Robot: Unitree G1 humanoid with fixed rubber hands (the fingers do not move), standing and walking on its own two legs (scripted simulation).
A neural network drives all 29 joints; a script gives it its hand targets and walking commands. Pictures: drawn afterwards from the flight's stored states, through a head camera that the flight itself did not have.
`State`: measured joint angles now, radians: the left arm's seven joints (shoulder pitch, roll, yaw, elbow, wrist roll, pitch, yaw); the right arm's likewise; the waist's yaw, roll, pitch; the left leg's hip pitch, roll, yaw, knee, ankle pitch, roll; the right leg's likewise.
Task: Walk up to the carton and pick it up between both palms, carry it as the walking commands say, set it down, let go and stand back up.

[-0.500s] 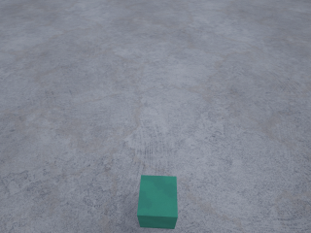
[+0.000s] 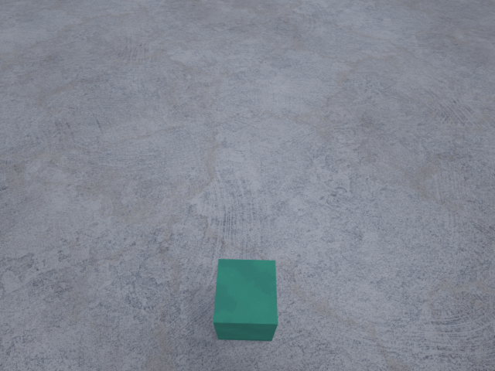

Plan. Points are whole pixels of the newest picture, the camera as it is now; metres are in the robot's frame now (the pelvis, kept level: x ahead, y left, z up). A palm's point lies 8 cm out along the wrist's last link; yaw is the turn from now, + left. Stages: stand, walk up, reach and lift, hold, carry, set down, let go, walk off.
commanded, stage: reach and lift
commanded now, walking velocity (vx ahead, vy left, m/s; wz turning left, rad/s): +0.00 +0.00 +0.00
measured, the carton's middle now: (245, 301) +0.43 +0.01 -0.64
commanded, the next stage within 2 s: none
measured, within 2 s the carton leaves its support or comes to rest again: neither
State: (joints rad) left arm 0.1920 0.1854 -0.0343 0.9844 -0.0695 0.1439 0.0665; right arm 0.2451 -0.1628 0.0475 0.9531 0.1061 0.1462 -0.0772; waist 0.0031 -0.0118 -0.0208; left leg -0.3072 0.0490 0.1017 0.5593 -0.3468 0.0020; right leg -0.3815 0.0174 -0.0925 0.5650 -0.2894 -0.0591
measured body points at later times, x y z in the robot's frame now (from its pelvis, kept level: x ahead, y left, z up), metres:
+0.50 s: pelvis -0.05 +0.02 -0.03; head +0.10 +0.03 +0.40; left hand +0.15 +0.22 -0.17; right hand +0.14 -0.18 -0.16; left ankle -0.04 +0.14 -0.73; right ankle +0.00 -0.09 -0.73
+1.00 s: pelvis -0.11 +0.03 -0.08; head +0.07 +0.03 +0.33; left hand +0.27 +0.22 -0.18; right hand +0.25 -0.15 -0.19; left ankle -0.04 +0.14 -0.73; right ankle +0.00 -0.09 -0.73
